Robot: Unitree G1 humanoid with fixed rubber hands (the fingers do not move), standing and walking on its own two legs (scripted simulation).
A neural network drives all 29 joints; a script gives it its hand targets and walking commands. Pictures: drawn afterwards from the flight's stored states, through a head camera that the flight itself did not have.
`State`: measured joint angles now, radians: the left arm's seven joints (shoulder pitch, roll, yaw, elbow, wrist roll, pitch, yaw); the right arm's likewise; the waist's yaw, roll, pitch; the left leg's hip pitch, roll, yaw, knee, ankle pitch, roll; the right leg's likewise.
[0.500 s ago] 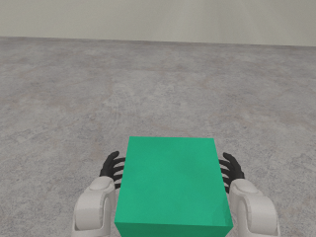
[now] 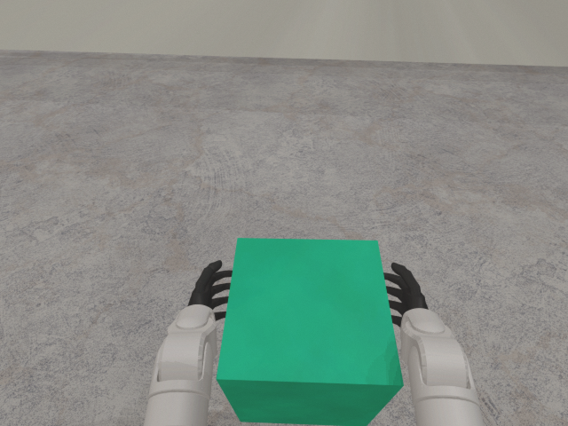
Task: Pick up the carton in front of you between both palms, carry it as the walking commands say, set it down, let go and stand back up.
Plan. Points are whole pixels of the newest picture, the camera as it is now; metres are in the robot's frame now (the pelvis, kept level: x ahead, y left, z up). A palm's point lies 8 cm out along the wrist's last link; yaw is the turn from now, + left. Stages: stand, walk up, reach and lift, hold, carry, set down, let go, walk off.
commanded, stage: carry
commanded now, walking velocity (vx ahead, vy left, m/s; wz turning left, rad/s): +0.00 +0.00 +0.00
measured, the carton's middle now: (304, 336) +0.29 +0.00 -0.04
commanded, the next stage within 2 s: hold in 0.20 s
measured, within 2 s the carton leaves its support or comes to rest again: neither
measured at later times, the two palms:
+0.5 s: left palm (215, 320) +0.27 +0.12 +0.04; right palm (440, 343) +0.24 -0.17 +0.05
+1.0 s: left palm (212, 307) +0.29 +0.13 +0.05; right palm (431, 332) +0.26 -0.17 +0.05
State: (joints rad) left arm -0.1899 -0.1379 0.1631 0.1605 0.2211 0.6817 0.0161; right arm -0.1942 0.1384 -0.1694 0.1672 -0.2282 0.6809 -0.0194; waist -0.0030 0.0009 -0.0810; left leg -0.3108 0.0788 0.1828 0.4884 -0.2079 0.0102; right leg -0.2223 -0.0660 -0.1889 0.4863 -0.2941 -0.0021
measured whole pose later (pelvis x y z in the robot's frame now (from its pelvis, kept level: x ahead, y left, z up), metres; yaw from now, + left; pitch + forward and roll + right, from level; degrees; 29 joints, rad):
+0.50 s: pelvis -0.02 +0.00 +0.01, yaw -5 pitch -7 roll +0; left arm -0.20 -0.14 0.16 0.16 0.26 0.73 0.00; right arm -0.20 0.14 -0.18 0.18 -0.24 0.71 -0.01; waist 0.00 -0.02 0.05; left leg -0.10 0.02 0.00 0.36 -0.15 -0.01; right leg -0.05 0.00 0.00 0.38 -0.21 0.00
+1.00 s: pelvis -0.03 +0.02 +0.00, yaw -7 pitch -8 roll +0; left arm -0.43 -0.20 0.40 0.43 0.37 0.66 -0.03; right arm -0.43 0.18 -0.42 0.46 -0.38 0.63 0.05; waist 0.01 -0.02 0.05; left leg -0.13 -0.03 -0.04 0.47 -0.20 0.01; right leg -0.10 0.02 0.09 0.49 -0.25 0.00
